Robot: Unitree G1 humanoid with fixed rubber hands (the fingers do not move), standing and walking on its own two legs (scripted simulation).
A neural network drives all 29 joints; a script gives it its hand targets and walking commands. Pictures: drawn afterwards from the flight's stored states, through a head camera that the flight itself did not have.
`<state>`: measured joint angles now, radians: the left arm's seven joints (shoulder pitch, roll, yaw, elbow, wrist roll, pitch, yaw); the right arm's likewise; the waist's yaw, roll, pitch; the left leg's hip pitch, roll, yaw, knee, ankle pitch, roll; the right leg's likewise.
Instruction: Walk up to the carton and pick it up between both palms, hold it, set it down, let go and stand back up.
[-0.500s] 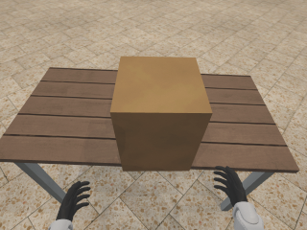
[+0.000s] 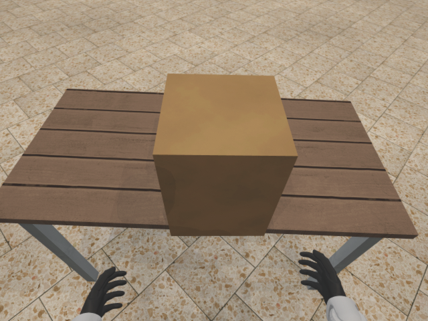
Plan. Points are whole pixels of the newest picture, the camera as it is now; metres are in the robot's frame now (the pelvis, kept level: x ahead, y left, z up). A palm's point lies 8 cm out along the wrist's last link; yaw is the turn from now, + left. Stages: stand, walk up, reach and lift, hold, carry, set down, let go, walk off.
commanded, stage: let go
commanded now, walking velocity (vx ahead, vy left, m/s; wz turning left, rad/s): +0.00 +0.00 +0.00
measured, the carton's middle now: (219, 160) +0.45 -0.01 +0.02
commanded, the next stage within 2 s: stand in 0.36 s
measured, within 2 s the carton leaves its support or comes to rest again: neither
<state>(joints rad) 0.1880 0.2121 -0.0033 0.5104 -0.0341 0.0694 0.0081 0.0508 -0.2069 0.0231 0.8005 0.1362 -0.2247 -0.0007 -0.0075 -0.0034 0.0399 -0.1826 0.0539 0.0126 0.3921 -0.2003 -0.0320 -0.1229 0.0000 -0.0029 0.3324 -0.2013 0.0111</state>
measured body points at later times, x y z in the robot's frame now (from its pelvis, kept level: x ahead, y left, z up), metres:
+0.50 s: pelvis +0.00 +0.00 +0.00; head +0.00 +0.00 +0.45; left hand +0.15 +0.26 -0.09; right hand +0.18 -0.26 -0.09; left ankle +0.00 +0.13 -0.75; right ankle -0.01 -0.13 -0.75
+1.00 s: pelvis -0.01 +0.00 +0.00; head -0.03 +0.00 +0.45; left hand +0.08 +0.30 -0.10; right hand +0.12 -0.29 -0.10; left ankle +0.00 +0.13 -0.75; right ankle -0.01 -0.13 -0.75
